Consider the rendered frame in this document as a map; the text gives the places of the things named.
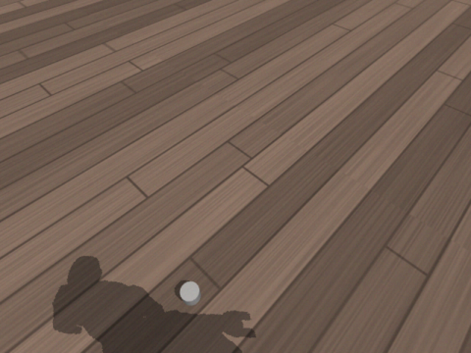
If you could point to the tin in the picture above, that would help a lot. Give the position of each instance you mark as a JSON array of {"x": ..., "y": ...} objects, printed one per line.
[{"x": 190, "y": 293}]

